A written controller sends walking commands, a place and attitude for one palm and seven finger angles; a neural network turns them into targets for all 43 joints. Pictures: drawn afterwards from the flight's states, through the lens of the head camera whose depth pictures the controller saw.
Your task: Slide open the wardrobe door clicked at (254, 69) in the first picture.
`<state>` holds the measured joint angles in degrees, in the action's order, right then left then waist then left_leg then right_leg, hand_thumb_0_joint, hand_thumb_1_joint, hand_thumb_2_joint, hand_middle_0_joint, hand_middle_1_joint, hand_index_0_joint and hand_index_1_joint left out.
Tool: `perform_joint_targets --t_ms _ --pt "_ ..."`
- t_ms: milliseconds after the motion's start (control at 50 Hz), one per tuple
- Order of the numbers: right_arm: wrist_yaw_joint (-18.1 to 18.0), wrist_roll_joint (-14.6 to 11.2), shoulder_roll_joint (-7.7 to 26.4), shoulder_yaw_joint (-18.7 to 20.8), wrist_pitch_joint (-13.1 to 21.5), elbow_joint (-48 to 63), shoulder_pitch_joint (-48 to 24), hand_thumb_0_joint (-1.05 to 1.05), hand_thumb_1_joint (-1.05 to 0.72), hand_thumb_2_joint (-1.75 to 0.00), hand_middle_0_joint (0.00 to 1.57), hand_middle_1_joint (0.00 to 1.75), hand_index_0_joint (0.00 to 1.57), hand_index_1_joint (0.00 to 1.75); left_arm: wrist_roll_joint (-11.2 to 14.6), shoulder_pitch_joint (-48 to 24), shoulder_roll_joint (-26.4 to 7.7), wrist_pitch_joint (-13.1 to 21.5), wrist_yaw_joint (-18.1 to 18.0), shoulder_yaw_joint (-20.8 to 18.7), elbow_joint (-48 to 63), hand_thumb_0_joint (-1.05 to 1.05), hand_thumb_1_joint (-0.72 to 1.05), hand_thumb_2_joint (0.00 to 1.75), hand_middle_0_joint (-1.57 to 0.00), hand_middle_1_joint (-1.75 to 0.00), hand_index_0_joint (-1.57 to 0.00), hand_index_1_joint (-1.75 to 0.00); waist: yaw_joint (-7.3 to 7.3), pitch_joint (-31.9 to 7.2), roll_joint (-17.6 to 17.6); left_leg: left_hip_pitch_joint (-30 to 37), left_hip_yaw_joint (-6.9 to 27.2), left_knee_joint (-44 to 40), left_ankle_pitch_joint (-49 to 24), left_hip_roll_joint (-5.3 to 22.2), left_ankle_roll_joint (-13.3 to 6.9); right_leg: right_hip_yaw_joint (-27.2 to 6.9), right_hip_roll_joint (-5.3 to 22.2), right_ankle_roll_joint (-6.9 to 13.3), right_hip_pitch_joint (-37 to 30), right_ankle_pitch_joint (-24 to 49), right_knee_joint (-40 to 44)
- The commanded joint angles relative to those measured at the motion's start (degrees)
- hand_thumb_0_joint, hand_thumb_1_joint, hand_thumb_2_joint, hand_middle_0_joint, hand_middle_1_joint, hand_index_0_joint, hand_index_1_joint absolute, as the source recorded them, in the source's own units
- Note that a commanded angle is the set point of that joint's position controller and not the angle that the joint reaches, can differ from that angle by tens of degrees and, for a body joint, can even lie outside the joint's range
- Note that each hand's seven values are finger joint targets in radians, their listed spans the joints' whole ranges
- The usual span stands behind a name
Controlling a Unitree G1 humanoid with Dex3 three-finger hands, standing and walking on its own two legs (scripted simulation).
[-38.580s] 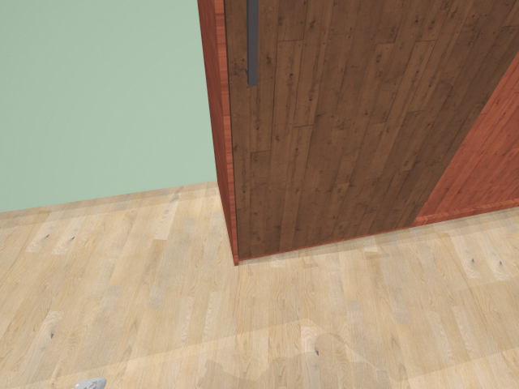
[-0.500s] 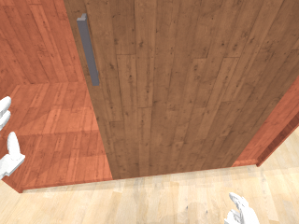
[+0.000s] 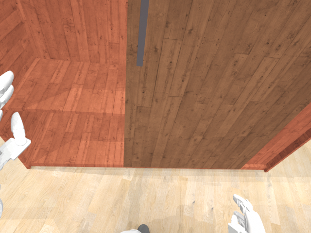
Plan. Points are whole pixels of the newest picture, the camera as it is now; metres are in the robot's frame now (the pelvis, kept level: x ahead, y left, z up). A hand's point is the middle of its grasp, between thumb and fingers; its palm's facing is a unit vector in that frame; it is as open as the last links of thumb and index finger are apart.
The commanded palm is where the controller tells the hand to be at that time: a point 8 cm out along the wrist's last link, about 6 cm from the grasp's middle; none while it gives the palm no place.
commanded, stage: step back with the hand held close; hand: left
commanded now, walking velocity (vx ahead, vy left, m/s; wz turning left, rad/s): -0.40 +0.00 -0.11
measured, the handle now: (142, 31) +0.60 +0.11 +0.22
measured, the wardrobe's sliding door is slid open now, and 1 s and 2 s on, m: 0.59 0.59 0.59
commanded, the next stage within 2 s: stop stepping back and stand still in 0.20 s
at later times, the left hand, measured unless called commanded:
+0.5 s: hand out of the picture +0.10 +0.35 +0.22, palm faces +0.09 -0.90 -0.43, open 7.5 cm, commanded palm +0.05 +0.43 +0.18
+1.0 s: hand out of the picture -0.02 +0.45 +0.22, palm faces +0.32 -0.80 -0.51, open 7.5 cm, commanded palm -0.05 +0.51 +0.18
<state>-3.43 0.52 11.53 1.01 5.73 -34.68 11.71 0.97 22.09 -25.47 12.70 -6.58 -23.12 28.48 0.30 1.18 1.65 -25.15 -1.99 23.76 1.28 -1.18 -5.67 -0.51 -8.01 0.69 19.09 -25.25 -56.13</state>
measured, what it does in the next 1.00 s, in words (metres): walks backwards: right foot, then left foot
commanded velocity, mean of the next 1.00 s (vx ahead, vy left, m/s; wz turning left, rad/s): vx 0.03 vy -0.14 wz -0.01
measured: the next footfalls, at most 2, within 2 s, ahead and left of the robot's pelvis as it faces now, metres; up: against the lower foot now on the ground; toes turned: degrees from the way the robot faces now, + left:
right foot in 0.16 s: -0.13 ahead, -0.14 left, -0.01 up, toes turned -9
left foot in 0.24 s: +0.07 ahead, +0.12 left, +0.00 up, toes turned -9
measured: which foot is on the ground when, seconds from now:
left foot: down 0.00-0.10, up 0.12-0.22, down 0.24-0.48, up 0.50-0.64, down 0.66-0.88, up 0.90-1.00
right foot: up 0.00-0.14, down 0.16-0.24, up 0.26-0.56, down 0.58-0.66, up 0.68-0.86, down 0.88-1.00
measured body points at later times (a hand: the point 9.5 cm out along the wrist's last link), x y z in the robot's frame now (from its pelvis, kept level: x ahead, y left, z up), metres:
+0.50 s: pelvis -0.13 +0.16 +0.03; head -0.09 +0.23 +0.47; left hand +0.09 +0.40 +0.24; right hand -0.03 -0.08 -0.03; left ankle +0.02 +0.14 -0.71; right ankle -0.15 +0.04 -0.65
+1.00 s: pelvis -0.23 +0.23 -0.01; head -0.23 +0.26 +0.44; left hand -0.04 +0.49 +0.24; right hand -0.16 +0.00 -0.12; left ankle -0.20 +0.36 -0.65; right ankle -0.25 +0.15 -0.73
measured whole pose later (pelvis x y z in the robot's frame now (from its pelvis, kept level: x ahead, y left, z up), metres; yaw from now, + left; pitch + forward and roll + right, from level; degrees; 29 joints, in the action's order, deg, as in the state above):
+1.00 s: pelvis -0.23 +0.23 -0.01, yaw -8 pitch +0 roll -1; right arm -0.8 1.1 6.8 -0.8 2.6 -41.6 17.8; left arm 1.7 32.1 -31.1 16.3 -7.4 -29.6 39.2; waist 0.6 -1.7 -3.5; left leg -35.6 1.5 71.5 24.3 1.8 -0.3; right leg 5.5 -2.0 4.4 16.0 -20.4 -35.8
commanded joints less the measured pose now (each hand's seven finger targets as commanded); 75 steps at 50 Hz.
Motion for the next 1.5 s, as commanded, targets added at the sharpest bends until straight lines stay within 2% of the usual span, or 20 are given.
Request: perform_joint_targets --t_ms 0,60,100,160,220,260,440,480,520,580,640,720,820,880,940,1080,1160,1260,1360,1480 --pt "1.53 -0.84 6.83 3.91 4.49 9.22 -5.47 0.0 -0.9 -0.9 0.2 0.3 0.2 0.3 2.5 9.52 -9.52 3.76 -1.22 -9.04 13.98 0.0 0.9 0.9 -0.2 -0.3 -0.2 -0.3 3.69 -13.84 10.99 9.69 7.36 -21.13 24.86 10.06 10.72 6.63 -1.01 1.12 -7.66 -6.12 5.59" --pt "2.11 -1.36 6.39 3.61 5.42 7.17 -4.71 0.0 -0.9 -0.9 0.2 0.3 0.2 0.3 4.03 7.08 -10.97 4.91 -1.18 -9.29 15.1 0.0 0.9 0.9 -0.2 -0.3 -0.2 -0.3 4.63 -16.2 8.76 16.59 -4.55 -2.2 8.06 3.23 20.92 9.56 4.06 5.5 -8.98 -10.54 35.12" --pt "2.22 -2.34 6.75 4.1 5.5 2.13 -2.41 0.0 -0.9 -0.9 0.2 0.3 0.2 0.3 2.93 4.6 -10.97 7.03 -1.98 -7.63 12.82 0.0 0.9 0.9 -0.2 -0.3 -0.2 -0.3 2.48 -7.56 -25.13 13.13 13.32 61.91 32.53 1.95 13.45 -18.25 32.51 16.6 16.07 11.64 47.43" --pt "4.21 1.23 2.78 -2.49 5.53 5.03 -5.01 0.0 -0.9 -0.9 0.2 0.3 0.2 0.3 2.07 -15.81 -14.69 6.52 -0.14 -7.37 14.89 0.0 0.9 0.9 -0.2 -0.3 -0.2 -0.3 -3.24 -1.0 -11.66 -4.1 9.02 38.54 34.26 7.73 8.5 -9.18 29.61 -0.43 -1.83 46.7 27.54" --pt "-0.03 -1.09 11.38 1.88 5.6 4.27 -9.47 0.0 -0.9 -0.9 0.2 0.3 0.2 0.3 1.24 -25.06 -9.85 2.52 1.66 -1.53 10.83 0.0 0.9 0.9 -0.2 -0.3 -0.2 -0.3 -1.68 -0.42 25.43 15.0 21.41 -4.34 -29.91 15.77 3.57 2.85 3.92 -2.53 8.63 -4.76 -10.54" --pt "1.59 0.01 8.74 2.62 8.24 4.26 -5.91 0.0 -0.9 -0.9 0.2 0.3 0.2 0.3 0.13 -28.18 -13.09 5.62 0.32 -4.68 19.39 0.0 0.9 0.9 -0.2 -0.3 -0.2 -0.3 0.36 -4.79 20.14 10.58 25.35 -6.97 -13.17 19.27 2.5 -6.65 3.11 -0.02 6.41 -14.8 -14.74" --pt "5.74 1.03 4.11 6.84 3.64 9.8 -4.96 0.0 -0.9 -0.9 0.2 0.3 0.2 0.3 3.3 18.19 -10.58 -0.35 0.34 -12.68 24.86 0.0 0.9 0.9 -0.2 -0.3 -0.2 -0.3 5.27 -7.79 24.87 -8.69 -5.52 -17.3 24.2 -1.85 32.25 16.87 -4.56 2.22 -23.36 -7.24 10.72" --pt "4.72 -3.17 2.58 6.04 2.32 6.07 1.92 0.0 -0.9 -0.9 0.2 0.3 0.2 0.3 1.55 20.18 -11.22 0.47 -1.2 -11.17 19.42 0.0 0.9 0.9 -0.2 -0.3 -0.2 -0.3 4.04 -11.02 -34.64 3.23 7.56 68.06 38.09 -1.3 0.47 -6.24 23.15 14.47 3.53 3.57 28.19" --pt "3.31 -2.83 2.08 3.41 0.74 6.22 -2.05 0.0 -0.9 -0.9 0.2 0.3 0.2 0.3 5.41 4.75 -14.37 -1.29 1.61 -13.95 19.95 0.0 0.9 0.9 -0.2 -0.3 -0.2 -0.3 -2.37 -9.66 -20.56 -9.48 21.48 80.14 33.2 3.49 -24.47 -9.37 28.9 14.45 9.9 -0.5 30.8" --pt "2.77 3.63 6.17 1.03 -0.34 7.57 -2.08 0.0 -0.9 -0.9 0.2 0.3 0.2 0.3 1.77 -12.79 -19.78 1.56 -2.72 -17.24 -0.53 0.0 0.9 0.9 -0.2 -0.3 -0.2 -0.3 -4.97 1.31 0.79 0.15 8.6 32.68 21.74 8.19 31.25 2.13 20.71 -7.11 20.73 -4.97 17.07" --pt "1.86 -0.17 11.49 5.21 0.43 4.31 -2.41 0.0 -0.9 -0.9 0.2 0.3 0.2 0.3 0.89 -28.73 -13.95 -1.57 -0.58 -4.88 3.28 0.0 0.9 0.9 -0.2 -0.3 -0.2 -0.3 -1.86 5.91 21.52 -3.55 22.18 0.12 27.6 14.01 -7.56 6.5 5.77 -1.65 17.07 -11.45 -7.87" --pt "5.15 2.08 8.0 5.67 2.68 10.0 -6.77 0.0 -0.9 -0.9 0.2 0.3 0.2 0.3 1.77 -15.48 -15.23 3.88 2.07 -8.87 27.14 0.0 0.9 0.9 -0.2 -0.3 -0.2 -0.3 -1.79 3.41 19.07 -10.02 47.52 -13.87 39.0 20.84 -6.39 -4.23 5.83 -2.84 15.02 -1.25 -24.64" --pt "6.3 1.16 6.97 3.17 3.44 9.57 -5.76 0.0 -0.9 -0.9 0.2 0.3 0.2 0.3 1.82 2.65 -17.66 4.19 -2.1 -13.71 35.5 0.0 0.9 0.9 -0.2 -0.3 -0.2 -0.3 2.76 -9.29 21.25 -20.05 12.8 6.06 39.13 11.0 2.66 0.88 4.4 1.52 -24.32 -7.86 16.37" --pt "2.76 -0.98 4.6 3.36 0.86 7.7 -7.41 0.0 -0.9 -0.9 0.2 0.3 0.2 0.3 1.64 2.0 -16.38 2.04 -3.45 -16.64 23.38 0.0 0.9 0.9 -0.2 -0.3 -0.2 -0.3 -0.51 -2.38 -13.26 -27.22 6.71 56.36 28.79 1.41 6.03 -38.72 29.43 14.14 -8.55 -23.72 48.65" --pt "0.66 0.49 4.47 1.94 0.88 2.81 -1.63 0.0 -0.9 -0.9 0.2 0.3 0.2 0.3 1.86 6.06 -10.26 2.01 -4.11 -13.66 4.98 0.0 0.9 0.9 -0.2 -0.3 -0.2 -0.3 -2.57 -2.16 4.8 -20.99 5.22 49.98 20.88 5.57 4.94 -27.19 24.48 12.15 -7.34 -3.54 41.26" --pt "-1.54 -0.01 6.74 1.37 2.93 4.23 -3.35 0.0 -0.9 -0.9 0.2 0.3 0.2 0.3 1.21 -4.37 -2.21 -0.75 -3.17 -0.4 -6.17 0.0 0.9 0.9 -0.2 -0.3 -0.2 -0.3 -1.32 -2.16 -16.26 11.99 -4.83 11.8 19.6 2.81 2.81 -4.17 18.11 5.19 3.45 -9.66 37.81" --pt "-1.63 -0.35 9.67 1.84 4.53 7.28 -5.55 0.0 -0.9 -0.9 0.2 0.3 0.2 0.3 0.5 -12.99 -4.52 1.3 -3.59 2.03 11.12 0.0 0.9 0.9 -0.2 -0.3 -0.2 -0.3 -0.95 0.21 11.23 17.05 28.31 -11.46 25.85 22.17 -6.02 2.65 8.53 -1.91 12.16 -3.57 9.07" --pt "0.61 -0.34 6.78 1.36 5.62 6.88 -5.85 0.0 -0.9 -0.9 0.2 0.3 0.2 0.3 -0.05 0.05 -14.14 2.69 -4.18 -10.52 23.9 0.0 0.9 0.9 -0.2 -0.3 -0.2 -0.3 1.81 -0.72 21.7 1.92 10.01 -7.56 24.54 14.79 -2.21 2.97 9.38 -1.85 -7.35 3.63 18.79" --pt "1.19 -1.55 6.07 3.01 3.67 7.57 -3.43 0.0 -0.9 -0.9 0.2 0.3 0.2 0.3 2.39 8.46 -9.78 1.34 -4.3 -11.73 10.65 0.0 0.9 0.9 -0.2 -0.3 -0.2 -0.3 -0.11 -5.87 -10.25 -8.06 1.56 35.04 26.11 1.47 5.24 -28.17 26.96 8.84 -15.0 22.91 40.56" --pt "0.39 -0.93 5.73 0.68 2.57 5.29 -4.27 0.0 -0.9 -0.9 0.2 0.3 0.2 0.3 1.68 6.26 -5.8 0.92 -3.45 -7.53 -6.47 0.0 0.9 0.9 -0.2 -0.3 -0.2 -0.3 -0.26 -5.95 -13.18 0.89 -2.0 17.31 17.88 2.86 4.42 -6.56 19.53 5.09 -15.65 45.21 31.2"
